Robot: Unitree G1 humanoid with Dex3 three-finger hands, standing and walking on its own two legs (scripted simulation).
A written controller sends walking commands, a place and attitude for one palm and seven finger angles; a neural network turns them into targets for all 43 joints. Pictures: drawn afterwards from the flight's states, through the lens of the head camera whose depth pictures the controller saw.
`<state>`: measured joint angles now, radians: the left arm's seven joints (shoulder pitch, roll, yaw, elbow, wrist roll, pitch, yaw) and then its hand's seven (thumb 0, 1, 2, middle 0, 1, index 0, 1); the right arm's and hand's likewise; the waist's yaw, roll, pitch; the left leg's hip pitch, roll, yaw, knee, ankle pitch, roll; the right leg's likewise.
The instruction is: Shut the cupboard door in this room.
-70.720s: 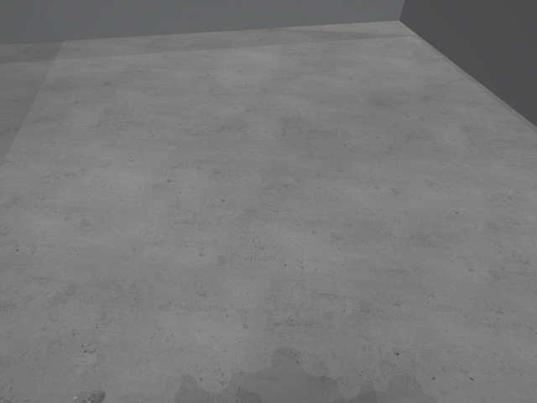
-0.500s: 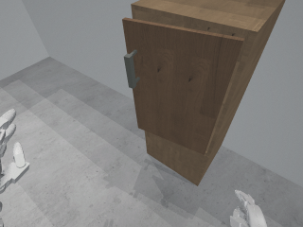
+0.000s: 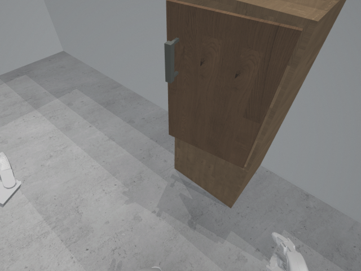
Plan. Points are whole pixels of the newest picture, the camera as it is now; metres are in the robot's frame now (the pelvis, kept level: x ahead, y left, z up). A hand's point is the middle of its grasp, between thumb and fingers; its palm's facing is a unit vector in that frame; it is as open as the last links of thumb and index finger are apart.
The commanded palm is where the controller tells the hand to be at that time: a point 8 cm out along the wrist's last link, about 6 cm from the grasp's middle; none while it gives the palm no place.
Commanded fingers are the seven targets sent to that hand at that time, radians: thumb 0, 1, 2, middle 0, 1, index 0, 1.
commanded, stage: step back with the hand held close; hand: left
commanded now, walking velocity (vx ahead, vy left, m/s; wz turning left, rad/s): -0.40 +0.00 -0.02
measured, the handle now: (172, 60) +0.73 +0.09 +0.10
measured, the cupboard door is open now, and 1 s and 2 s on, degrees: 9 9 9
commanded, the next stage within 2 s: stop stepping back and stand still in 0.66 s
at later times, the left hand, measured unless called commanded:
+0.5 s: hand out of the picture +0.09 +0.27 +0.19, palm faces +0.52 -0.73 -0.45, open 7.4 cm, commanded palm +0.03 +0.29 +0.20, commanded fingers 0.00 0.90 0.90 -0.20 -0.30 -0.20 -0.30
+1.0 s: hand out of the picture +0.00 +0.25 +0.18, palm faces +0.35 -0.83 -0.44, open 7.4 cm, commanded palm -0.05 +0.29 +0.20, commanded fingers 0.00 0.90 0.90 -0.20 -0.30 -0.20 -0.30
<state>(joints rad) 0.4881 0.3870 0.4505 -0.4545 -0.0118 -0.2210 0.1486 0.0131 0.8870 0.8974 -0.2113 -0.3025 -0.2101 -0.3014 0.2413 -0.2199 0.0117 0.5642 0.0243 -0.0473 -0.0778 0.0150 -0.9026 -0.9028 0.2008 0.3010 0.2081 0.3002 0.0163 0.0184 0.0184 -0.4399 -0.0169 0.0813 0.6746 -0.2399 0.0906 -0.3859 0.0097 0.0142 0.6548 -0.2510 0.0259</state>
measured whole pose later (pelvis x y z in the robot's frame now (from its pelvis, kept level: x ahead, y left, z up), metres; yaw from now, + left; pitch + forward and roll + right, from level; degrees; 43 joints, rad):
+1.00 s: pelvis -0.21 +0.01 +0.01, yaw -5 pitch +2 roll -2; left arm 0.58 0.43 0.41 -0.54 -0.05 -0.17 0.16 0.01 0.88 0.90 -0.21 -0.30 -0.21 -0.30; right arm 0.27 -0.20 0.02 0.64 0.01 -0.07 -0.06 0.01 -0.90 -0.90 0.20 0.30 0.21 0.30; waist 0.00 -0.02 -0.05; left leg -0.43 0.04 0.04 0.61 -0.24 -0.01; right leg -0.19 0.04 0.00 0.51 -0.36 -0.01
